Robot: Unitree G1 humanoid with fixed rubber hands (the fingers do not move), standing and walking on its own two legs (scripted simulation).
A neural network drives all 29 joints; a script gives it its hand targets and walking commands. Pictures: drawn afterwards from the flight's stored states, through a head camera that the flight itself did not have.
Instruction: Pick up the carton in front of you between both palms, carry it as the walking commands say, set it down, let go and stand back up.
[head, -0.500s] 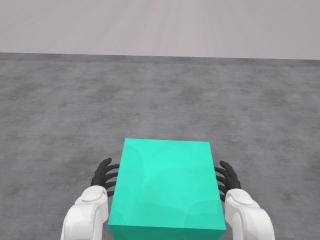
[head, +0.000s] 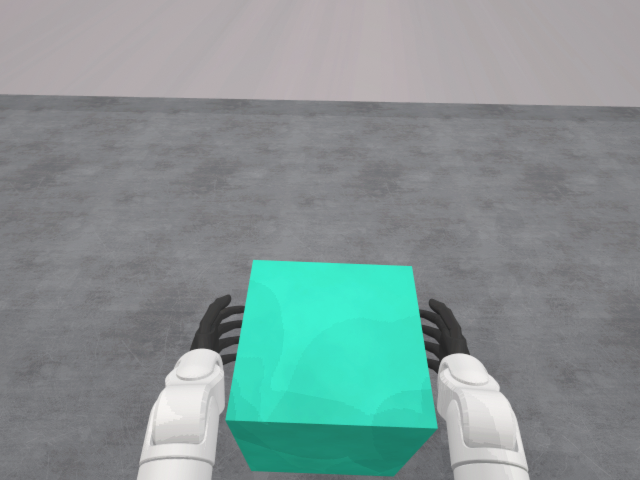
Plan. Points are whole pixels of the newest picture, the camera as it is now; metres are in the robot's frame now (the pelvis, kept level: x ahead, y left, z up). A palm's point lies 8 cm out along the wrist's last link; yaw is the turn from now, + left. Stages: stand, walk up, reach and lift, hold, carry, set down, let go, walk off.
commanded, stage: carry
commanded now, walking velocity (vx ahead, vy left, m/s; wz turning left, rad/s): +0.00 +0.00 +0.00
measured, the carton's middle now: (327, 374) +0.30 +0.00 -0.04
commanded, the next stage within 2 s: hold in 0.60 s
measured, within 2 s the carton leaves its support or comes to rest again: neither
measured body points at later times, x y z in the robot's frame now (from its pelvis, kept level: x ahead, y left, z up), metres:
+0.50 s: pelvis -0.01 +0.00 +0.00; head -0.02 +0.00 +0.45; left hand +0.28 +0.15 +0.03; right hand +0.28 -0.15 +0.03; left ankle +0.03 +0.11 -0.74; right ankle -0.06 -0.10 -0.74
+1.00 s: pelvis -0.05 +0.00 +0.01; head -0.07 +0.02 +0.46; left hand +0.26 +0.13 +0.04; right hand +0.24 -0.17 +0.04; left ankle +0.03 +0.13 -0.74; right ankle -0.06 -0.11 -0.74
